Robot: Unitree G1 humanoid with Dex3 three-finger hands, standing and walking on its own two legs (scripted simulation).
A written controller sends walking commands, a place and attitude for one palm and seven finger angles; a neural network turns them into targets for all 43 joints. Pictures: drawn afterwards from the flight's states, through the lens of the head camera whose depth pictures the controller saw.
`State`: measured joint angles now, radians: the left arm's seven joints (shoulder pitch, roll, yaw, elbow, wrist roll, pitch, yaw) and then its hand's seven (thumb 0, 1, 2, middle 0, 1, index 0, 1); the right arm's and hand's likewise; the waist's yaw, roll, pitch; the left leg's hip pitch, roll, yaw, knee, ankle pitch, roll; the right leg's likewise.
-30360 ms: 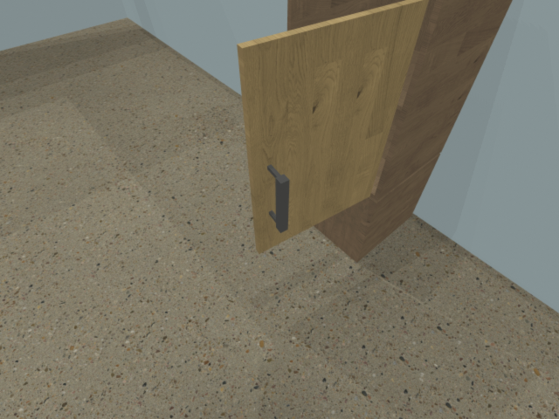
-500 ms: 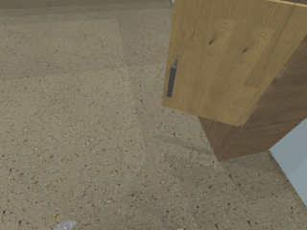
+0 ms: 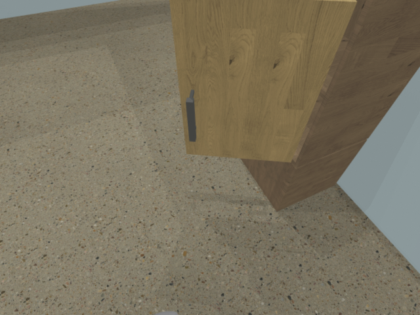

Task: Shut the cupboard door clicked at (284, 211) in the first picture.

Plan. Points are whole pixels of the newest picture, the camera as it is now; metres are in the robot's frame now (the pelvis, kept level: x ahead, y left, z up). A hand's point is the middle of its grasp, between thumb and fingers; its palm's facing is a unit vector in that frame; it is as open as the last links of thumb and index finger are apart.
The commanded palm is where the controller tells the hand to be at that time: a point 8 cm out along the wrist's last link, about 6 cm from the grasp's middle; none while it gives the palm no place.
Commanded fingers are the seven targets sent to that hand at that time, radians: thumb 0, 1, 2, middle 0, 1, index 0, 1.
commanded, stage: take the last steps up to it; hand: left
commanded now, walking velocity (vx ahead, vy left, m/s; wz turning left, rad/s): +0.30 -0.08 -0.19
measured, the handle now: (192, 116) +0.71 +0.08 -0.11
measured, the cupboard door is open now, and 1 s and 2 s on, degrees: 59 59 59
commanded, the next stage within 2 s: come to a stop and stand still in 0.62 s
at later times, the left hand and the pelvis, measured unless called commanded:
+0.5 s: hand (165, 272) +0.24 +0.12 -0.17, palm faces -0.15 -0.97 -0.18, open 7.4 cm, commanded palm none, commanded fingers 0.00 0.90 0.90 -0.20 -0.30 -0.20 -0.30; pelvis +0.12 -0.05 -0.01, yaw -6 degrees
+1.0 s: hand (177, 267) +0.25 +0.09 -0.18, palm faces -0.02 -0.99 -0.16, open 7.3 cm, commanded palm none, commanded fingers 0.00 0.90 0.90 -0.20 -0.30 -0.20 -0.30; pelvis +0.24 -0.07 +0.00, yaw -5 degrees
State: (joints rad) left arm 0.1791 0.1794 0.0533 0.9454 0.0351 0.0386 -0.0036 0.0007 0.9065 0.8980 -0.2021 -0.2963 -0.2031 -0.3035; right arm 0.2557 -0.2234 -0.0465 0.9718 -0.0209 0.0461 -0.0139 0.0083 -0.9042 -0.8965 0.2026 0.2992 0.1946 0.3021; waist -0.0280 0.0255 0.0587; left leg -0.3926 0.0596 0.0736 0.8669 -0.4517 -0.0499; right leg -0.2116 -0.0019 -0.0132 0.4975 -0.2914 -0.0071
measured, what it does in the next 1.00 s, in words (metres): walks ahead: left foot, then right foot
